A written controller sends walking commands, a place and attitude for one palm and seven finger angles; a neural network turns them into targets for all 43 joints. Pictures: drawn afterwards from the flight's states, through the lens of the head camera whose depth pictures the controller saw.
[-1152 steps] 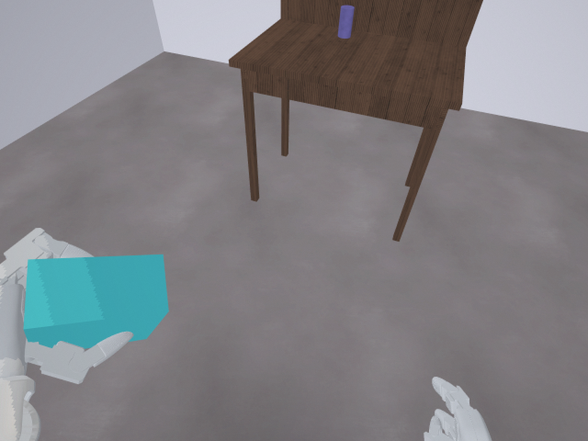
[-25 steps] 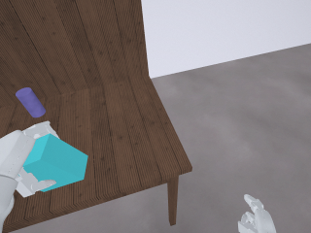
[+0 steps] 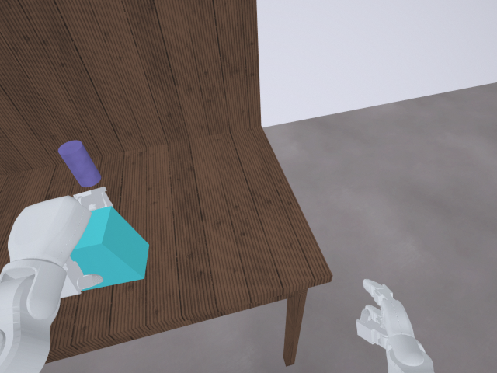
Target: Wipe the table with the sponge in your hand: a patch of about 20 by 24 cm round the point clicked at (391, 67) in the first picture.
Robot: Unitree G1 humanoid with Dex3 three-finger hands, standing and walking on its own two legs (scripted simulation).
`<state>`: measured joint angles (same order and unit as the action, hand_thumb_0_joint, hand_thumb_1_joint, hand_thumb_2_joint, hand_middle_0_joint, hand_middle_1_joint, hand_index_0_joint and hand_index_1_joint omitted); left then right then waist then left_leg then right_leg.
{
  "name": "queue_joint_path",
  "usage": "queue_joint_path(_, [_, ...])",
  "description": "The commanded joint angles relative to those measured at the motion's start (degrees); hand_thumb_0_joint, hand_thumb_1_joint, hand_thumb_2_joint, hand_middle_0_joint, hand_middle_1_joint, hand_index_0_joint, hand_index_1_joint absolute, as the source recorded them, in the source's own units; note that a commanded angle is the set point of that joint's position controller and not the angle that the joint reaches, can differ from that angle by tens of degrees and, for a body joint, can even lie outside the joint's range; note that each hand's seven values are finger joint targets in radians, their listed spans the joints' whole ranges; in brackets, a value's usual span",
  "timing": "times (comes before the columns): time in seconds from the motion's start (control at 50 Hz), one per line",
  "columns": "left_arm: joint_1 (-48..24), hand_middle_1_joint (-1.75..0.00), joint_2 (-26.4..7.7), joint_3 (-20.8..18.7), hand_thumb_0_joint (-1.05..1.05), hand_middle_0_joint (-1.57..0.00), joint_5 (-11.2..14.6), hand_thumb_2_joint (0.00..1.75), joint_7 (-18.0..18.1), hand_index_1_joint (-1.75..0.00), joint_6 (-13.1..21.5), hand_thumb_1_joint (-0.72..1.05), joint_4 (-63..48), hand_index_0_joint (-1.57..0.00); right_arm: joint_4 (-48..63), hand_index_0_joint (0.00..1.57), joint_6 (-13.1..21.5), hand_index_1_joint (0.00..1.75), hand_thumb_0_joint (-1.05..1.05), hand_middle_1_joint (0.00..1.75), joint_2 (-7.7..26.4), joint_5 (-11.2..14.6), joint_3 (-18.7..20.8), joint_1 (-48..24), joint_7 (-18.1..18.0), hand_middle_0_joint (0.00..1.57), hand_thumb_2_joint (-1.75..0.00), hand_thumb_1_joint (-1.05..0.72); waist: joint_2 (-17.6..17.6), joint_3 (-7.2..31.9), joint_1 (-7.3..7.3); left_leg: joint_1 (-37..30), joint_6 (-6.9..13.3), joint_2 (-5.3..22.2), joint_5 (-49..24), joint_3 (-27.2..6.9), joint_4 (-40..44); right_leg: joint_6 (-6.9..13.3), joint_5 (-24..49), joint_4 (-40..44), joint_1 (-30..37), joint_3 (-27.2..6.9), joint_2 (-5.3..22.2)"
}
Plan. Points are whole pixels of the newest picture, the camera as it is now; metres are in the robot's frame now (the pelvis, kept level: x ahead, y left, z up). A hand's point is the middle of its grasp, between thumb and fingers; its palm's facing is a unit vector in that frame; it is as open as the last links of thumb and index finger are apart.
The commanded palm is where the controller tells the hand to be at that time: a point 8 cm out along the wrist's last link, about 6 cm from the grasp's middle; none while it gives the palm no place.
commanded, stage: turn the palm down, sponge in hand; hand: left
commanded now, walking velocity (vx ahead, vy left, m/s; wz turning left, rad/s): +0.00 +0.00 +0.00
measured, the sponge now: (96, 257) +0.23 +0.28 +0.09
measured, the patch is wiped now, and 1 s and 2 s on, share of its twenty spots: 0.00 0.00 0.00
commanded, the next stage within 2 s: move the sponge above the wiping area in 0.66 s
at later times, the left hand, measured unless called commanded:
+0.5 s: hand (77, 245) +0.22 +0.29 +0.13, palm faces +0.07 -0.07 -1.00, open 10.1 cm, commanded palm +0.19 +0.27 +0.20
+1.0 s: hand (105, 249) +0.23 +0.26 +0.11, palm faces +0.01 -0.08 -1.00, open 10.1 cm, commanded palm +0.21 +0.25 +0.19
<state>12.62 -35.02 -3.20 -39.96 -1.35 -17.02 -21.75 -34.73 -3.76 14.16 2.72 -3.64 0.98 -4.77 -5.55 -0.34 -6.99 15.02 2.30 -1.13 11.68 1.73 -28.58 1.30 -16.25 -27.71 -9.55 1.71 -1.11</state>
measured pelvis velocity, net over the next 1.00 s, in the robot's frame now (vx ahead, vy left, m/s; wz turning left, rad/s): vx -0.01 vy -0.02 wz -0.01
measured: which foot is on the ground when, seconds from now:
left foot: down 0.00-1.00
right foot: down 0.00-1.00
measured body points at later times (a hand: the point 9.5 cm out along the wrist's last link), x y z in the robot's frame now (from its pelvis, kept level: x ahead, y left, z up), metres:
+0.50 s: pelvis +0.00 -0.01 +0.00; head -0.01 -0.05 +0.45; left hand +0.21 +0.29 +0.19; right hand +0.26 -0.19 -0.08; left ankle +0.04 +0.09 -0.74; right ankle -0.01 -0.11 -0.74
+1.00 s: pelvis -0.01 -0.02 +0.00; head -0.02 -0.07 +0.45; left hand +0.23 +0.26 +0.17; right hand +0.25 -0.22 -0.07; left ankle +0.04 +0.09 -0.74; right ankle -0.01 -0.11 -0.74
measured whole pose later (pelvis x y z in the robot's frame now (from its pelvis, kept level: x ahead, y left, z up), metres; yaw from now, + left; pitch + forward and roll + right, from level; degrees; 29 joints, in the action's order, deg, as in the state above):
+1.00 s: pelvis -0.01 -0.02 +0.00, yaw -1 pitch -4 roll +0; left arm 6.1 -30.8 3.6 -49.4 -3.8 -20.6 -11.6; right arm -37.8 -4.5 15.6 2.9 -2.7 -1.1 -3.7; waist -7.3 -1.1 -7.1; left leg 11.2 1.0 -0.2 9.3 1.6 -24.4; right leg 2.9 -14.6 -25.1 -6.7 1.5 -2.2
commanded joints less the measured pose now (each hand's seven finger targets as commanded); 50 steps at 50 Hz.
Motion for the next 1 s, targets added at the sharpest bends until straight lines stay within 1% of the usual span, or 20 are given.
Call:
queue_joint_path(0.0, [-13.56,-1.60,-13.04,-9.82,0.00,-1.20,-4.30,1.30,2.71,-1.60,-2.97,0.10,-7.34,-1.20,8.96,0.20,2.11,0.30,0.00,0.30,6.26,0.03,2.27,-11.85,0.65,0.20,-0.90,-0.90,-1.66,11.37,0.15,-9.20,-1.41,1.96,-9.00,-6.70,5.99,2.05,7.49,5.01,-1.50,-2.80,0.05])
queue_joint_path(0.06, [-14.33,-1.60,-10.04,-5.60,0.00,-1.20,-5.76,1.30,0.48,-1.60,-5.20,0.10,-7.29,-1.20,9.21,0.20,1.70,0.30,0.00,0.30,6.15,0.37,1.83,-14.08,1.10,0.20,-0.90,-0.90,-1.32,10.39,0.44,-9.29,-1.03,1.47,-9.90,-6.40,6.06,2.54,8.90,5.48,-1.02,-3.18,-0.24])
queue_joint_path(0.14, [-15.65,-1.60,-12.81,-6.78,0.00,-1.20,-8.83,1.30,-1.38,-1.60,-4.88,0.10,-8.10,-1.20,9.17,0.20,1.48,0.30,0.00,0.30,5.86,0.31,1.66,-15.90,1.45,0.20,-0.90,-0.90,-0.59,10.07,-0.04,-9.74,-0.45,0.98,-9.75,-7.56,6.50,3.08,8.20,6.00,-0.44,-5.82,-0.82])
queue_joint_path(0.16, [-15.42,-1.60,-10.21,-4.20,0.00,-1.20,-8.89,1.30,-1.74,-1.60,-3.99,0.10,-8.70,-1.20,9.29,0.20,1.45,0.30,0.00,0.30,5.62,0.17,1.89,-14.49,1.56,0.20,-0.90,-0.90,-0.22,11.14,0.74,-10.08,-0.19,1.28,-10.14,-6.84,6.11,2.68,8.43,5.83,0.04,-4.12,-0.30])
queue_joint_path(0.24, [-15.89,-1.60,-16.01,-10.56,0.00,-1.20,-11.35,1.30,-0.08,-1.60,-2.00,0.10,-8.02,-1.20,8.22,0.20,1.59,0.30,0.00,0.30,5.70,-0.29,2.11,-15.62,1.95,0.20,-0.90,-0.90,-1.22,11.83,-1.27,-10.84,-0.16,0.78,-11.53,-7.88,5.78,3.63,8.56,6.58,1.07,-7.33,-0.83])
queue_joint_path(0.26, [-16.86,-1.60,-13.67,-8.34,0.00,-1.20,-11.09,1.30,-0.02,-1.60,-1.83,0.10,-7.45,-1.20,8.33,0.20,1.58,0.30,0.00,0.30,5.47,-0.53,1.82,-15.01,1.98,0.20,-0.90,-0.90,-0.24,12.62,-0.95,-11.17,-0.08,0.80,-12.27,-7.19,5.71,3.20,9.50,6.51,1.16,-5.16,-0.34])
queue_joint_path(0.34, [-16.39,-1.60,-14.76,-10.84,0.00,-1.20,-9.82,1.30,1.38,-1.60,-2.06,0.10,-5.89,-1.20,7.42,0.20,1.70,0.30,0.00,0.30,5.65,-0.17,2.16,-16.53,1.84,0.20,-0.90,-0.90,-0.84,10.61,-1.41,-11.61,-0.48,0.53,-11.03,-7.43,5.85,3.50,8.09,7.97,-0.05,-7.87,-0.57])
queue_joint_path(0.36, [-16.04,-1.60,-10.33,-6.62,0.00,-1.20,-8.97,1.30,1.23,-1.60,-2.16,0.10,-6.19,-1.20,7.87,0.20,1.79,0.30,0.00,0.30,5.39,-0.02,2.38,-15.35,1.91,0.20,-0.90,-0.90,-0.57,11.06,-0.21,-11.68,-0.25,1.04,-11.20,-6.31,5.59,2.86,8.58,7.70,0.12,-5.30,0.06])
queue_joint_path(0.44, [-15.90,-1.60,-11.53,-6.95,0.00,-1.20,-9.59,1.30,0.61,-1.60,-3.69,0.10,-5.17,-1.20,7.64,0.20,1.91,0.30,0.00,0.30,5.76,0.29,2.39,-17.09,1.80,0.20,-0.90,-0.90,-0.75,9.31,-0.59,-11.08,-0.37,0.29,-9.99,-6.84,6.06,3.37,7.81,8.28,-0.36,-8.08,-0.38])
queue_joint_path(0.46, [-16.39,-1.60,-9.51,-4.17,0.00,-1.20,-9.47,1.30,-0.14,-1.60,-4.01,0.10,-4.68,-1.20,8.01,0.20,1.96,0.30,0.00,0.30,5.84,0.15,2.18,-16.38,1.75,0.20,-0.90,-0.90,0.20,9.75,-0.14,-10.62,-0.21,0.31,-9.68,-6.27,6.02,2.91,8.14,7.99,-0.03,-5.97,0.13])
queue_joint_path(0.56, [-16.89,-1.60,-11.54,-5.52,0.00,-1.20,-10.33,1.30,-0.72,-1.60,-2.81,0.10,-6.58,-1.20,8.35,0.20,2.25,0.30,0.00,0.30,5.66,-0.09,2.24,-16.11,1.52,0.20,-0.90,-0.90,0.00,10.98,-0.38,-11.23,0.21,0.02,-10.07,-6.06,5.59,3.04,8.28,7.95,0.92,-6.95,0.15])
queue_joint_path(0.64, [-16.57,-1.60,-15.67,-10.85,0.00,-1.20,-10.82,1.30,0.90,-1.60,-1.60,0.10,-7.22,-1.20,7.53,0.20,2.38,0.30,0.00,0.30,5.84,-0.24,2.65,-16.61,1.66,0.20,-0.90,-0.90,-0.71,11.46,-1.44,-12.39,-0.09,-0.04,-12.22,-6.73,5.18,3.75,9.83,8.26,1.08,-9.66,-0.36])
queue_joint_path(0.66, [-16.32,-1.60,-11.68,-7.29,0.00,-1.20,-9.96,1.30,0.82,-1.60,-1.66,0.10,-6.55,-1.20,8.06,0.20,2.40,0.30,0.00,0.30,5.46,-0.20,2.62,-15.57,1.70,0.20,-0.90,-0.90,-0.10,10.75,-0.51,-11.94,0.08,0.30,-12.01,-5.80,5.06,3.15,10.16,8.20,0.98,-7.26,0.30])
queue_joint_path(0.74, [-16.43,-1.60,-13.28,-9.20,0.00,-1.20,-9.90,1.30,1.55,-1.60,-3.38,0.10,-3.23,-1.20,7.16,0.20,2.15,0.30,0.00,0.30,6.15,0.30,2.70,-17.28,1.80,0.20,-0.90,-0.90,-0.12,8.00,-1.13,-10.66,-0.54,-0.11,-9.70,-6.49,5.86,3.56,7.34,9.00,-0.63,-9.87,-0.15])
queue_joint_path(0.76, [-17.09,-1.60,-7.73,-3.51,0.00,-1.20,-9.30,1.30,1.08,-1.60,-3.57,0.10,-3.38,-1.20,7.81,0.20,2.19,0.30,0.00,0.30,5.81,0.53,2.87,-16.05,1.77,0.20,-0.90,-0.90,-0.02,8.19,0.49,-10.53,-0.24,0.51,-8.77,-5.29,5.77,2.86,6.93,8.68,-0.83,-7.22,0.42])
queue_joint_path(0.8, [-16.66,-1.60,-9.61,-4.10,0.00,-1.20,-10.02,1.30,0.64,-1.60,-3.99,0.10,-2.07,-1.20,7.57,0.20,2.29,0.30,0.00,0.30,6.40,0.37,2.98,-15.65,1.73,0.20,-0.90,-0.90,1.87,9.42,-0.15,-10.51,-0.32,-0.06,-9.07,-5.87,5.97,2.75,7.20,8.71,-0.45,-8.06,0.55])
queue_joint_path(0.88, [-20.93,-1.60,-8.06,-1.22,0.00,-1.20,-10.80,1.30,-0.10,-1.60,-3.64,0.10,-2.75,-1.20,7.88,0.20,2.64,0.30,0.00,0.30,5.75,0.61,2.84,-15.33,1.30,0.20,-0.90,-0.90,1.84,8.70,1.19,-10.59,0.02,-0.07,-6.95,-5.48,6.07,2.67,4.74,9.04,-1.31,-8.16,0.41])
queue_joint_path(0.94, [-23.90,-1.60,-13.21,-5.76,0.00,-1.20,-12.30,1.30,0.62,-1.60,-2.88,0.10,-1.58,-1.20,7.11,0.20,2.71,0.30,0.00,0.30,6.19,0.16,2.67,-16.60,0.89,0.20,-0.90,-0.90,1.30,9.09,-0.02,-11.63,-0.02,-0.65,-6.87,-5.88,5.95,3.42,3.98,9.81,-1.29,-10.57,-0.24])
queue_joint_path(0.96, [-24.41,-1.60,-9.81,-2.96,0.00,-1.20,-12.03,1.30,0.78,-1.60,-2.33,0.10,-1.25,-1.20,7.41,0.20,2.77,0.30,0.00,0.30,5.82,0.12,2.85,-15.32,0.76,0.20,-0.90,-0.90,1.22,9.96,0.62,-11.68,0.26,-0.30,-7.28,-5.18,5.79,3.05,4.85,9.24,-0.50,-8.07,0.08])
queue_joint_path(0.98, [-25.47,-1.60,-11.38,-4.23,0.00,-1.20,-12.43,1.30,1.17,-1.60,-1.87,0.10,0.13,-1.20,6.96,0.20,2.96,0.30,0.00,0.30,5.76,0.17,2.73,-14.98,0.77,0.20,-0.90,-0.90,1.69,9.87,0.36,-11.67,-0.03,-0.39,-7.35,-5.63,5.99,3.02,4.47,9.55,-1.12,-8.58,0.14])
